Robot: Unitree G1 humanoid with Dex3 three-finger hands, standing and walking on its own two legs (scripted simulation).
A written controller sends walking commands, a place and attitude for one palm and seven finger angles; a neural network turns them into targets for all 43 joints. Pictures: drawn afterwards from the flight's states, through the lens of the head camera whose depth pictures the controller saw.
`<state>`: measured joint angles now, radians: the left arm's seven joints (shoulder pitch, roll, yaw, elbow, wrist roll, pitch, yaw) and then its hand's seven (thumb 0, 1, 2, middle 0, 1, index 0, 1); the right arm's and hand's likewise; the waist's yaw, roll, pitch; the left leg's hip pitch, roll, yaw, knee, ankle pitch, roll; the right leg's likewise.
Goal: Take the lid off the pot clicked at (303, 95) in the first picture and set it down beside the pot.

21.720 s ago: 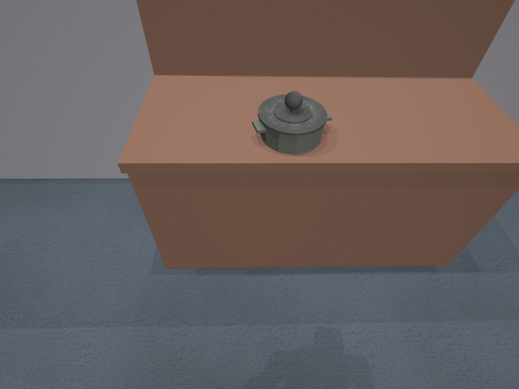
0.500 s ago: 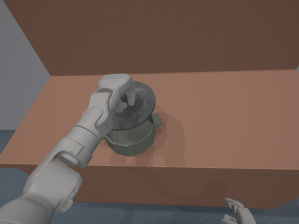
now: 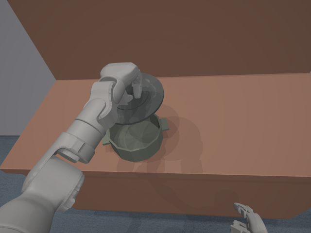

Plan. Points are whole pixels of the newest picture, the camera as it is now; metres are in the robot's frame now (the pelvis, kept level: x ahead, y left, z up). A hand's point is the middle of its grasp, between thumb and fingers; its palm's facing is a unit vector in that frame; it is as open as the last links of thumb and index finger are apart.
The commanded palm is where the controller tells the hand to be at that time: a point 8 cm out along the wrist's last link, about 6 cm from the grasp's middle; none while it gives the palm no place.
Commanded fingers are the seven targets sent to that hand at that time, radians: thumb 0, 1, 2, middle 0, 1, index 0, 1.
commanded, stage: lift the lid straight up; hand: left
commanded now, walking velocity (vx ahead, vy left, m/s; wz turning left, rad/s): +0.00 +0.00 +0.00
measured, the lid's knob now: (126, 86) +0.48 +0.09 +0.13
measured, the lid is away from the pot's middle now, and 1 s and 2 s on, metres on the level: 0.02 0.07 0.19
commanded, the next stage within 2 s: move the lid sideways beside the pot in 0.42 s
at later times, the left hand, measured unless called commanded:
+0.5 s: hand (121, 85) +0.44 +0.10 +0.16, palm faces -0.23 -0.02 -0.97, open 4.5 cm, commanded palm +0.43 +0.10 +0.23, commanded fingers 0.00 0.63 1.02 -0.70 -0.97 -1.06 -1.14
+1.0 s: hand (96, 88) +0.44 +0.16 +0.16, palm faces -0.26 -0.03 -0.97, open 4.5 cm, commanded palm +0.43 +0.18 +0.23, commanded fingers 0.00 0.63 1.02 -0.70 -0.97 -1.06 -1.14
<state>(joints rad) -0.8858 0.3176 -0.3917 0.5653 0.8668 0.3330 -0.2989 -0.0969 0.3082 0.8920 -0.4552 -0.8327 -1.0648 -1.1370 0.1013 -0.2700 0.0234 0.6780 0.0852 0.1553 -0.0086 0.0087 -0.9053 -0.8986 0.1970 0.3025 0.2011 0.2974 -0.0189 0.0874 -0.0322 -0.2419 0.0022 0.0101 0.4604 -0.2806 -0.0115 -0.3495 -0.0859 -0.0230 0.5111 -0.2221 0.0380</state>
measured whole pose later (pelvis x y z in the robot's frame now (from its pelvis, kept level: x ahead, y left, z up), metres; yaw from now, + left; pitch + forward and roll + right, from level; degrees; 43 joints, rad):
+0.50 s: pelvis +0.00 +0.00 +0.00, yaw +0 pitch +4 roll +1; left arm -0.98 0.34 -0.38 0.62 0.87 0.33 -0.36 -0.10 0.31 0.89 -0.46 -0.83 -1.07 -1.14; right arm 0.11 -0.27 0.04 0.67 0.08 0.13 -0.02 0.01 -0.90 -0.90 0.20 0.30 0.20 0.30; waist -0.02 0.08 -0.02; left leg -0.24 0.00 0.01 0.45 -0.27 -0.01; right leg -0.35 -0.09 -0.02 0.50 -0.21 0.04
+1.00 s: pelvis +0.00 +0.01 +0.00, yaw +0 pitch +4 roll +1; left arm -0.87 0.47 -0.29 0.52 0.87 0.27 -0.42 -0.10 0.31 0.89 -0.45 -0.83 -1.07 -1.14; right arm 0.13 -0.29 0.03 0.64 0.09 0.13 -0.02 0.01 -0.91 -0.90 0.20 0.30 0.20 0.30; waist -0.02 0.07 -0.01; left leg -0.23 0.00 0.01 0.44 -0.28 0.00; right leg -0.32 -0.09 -0.03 0.47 -0.20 0.05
